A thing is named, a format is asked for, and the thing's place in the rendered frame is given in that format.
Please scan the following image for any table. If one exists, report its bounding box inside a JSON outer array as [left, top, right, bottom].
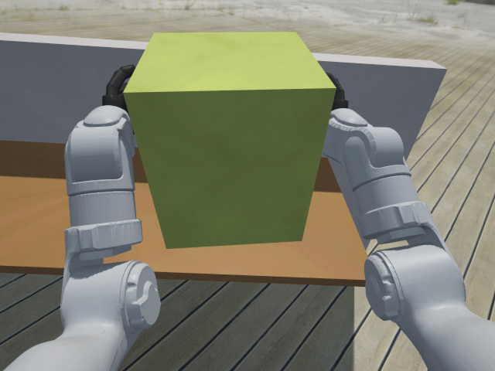
[[0, 140, 368, 287]]

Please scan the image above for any left robot forearm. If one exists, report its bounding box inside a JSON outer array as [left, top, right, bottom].
[[60, 105, 143, 324]]

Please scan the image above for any right robot upper arm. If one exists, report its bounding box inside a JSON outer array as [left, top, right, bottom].
[[364, 242, 495, 371]]

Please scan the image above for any left robot hand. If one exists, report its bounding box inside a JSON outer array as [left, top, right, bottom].
[[102, 65, 135, 135]]

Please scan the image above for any right robot forearm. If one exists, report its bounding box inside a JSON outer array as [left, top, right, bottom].
[[323, 108, 466, 303]]

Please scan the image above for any right robot hand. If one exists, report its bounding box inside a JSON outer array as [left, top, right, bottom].
[[325, 72, 348, 111]]

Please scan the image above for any carton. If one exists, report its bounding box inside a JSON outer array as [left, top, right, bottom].
[[123, 32, 336, 249]]

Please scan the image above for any left robot upper arm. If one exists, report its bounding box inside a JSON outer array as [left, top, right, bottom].
[[3, 260, 161, 371]]

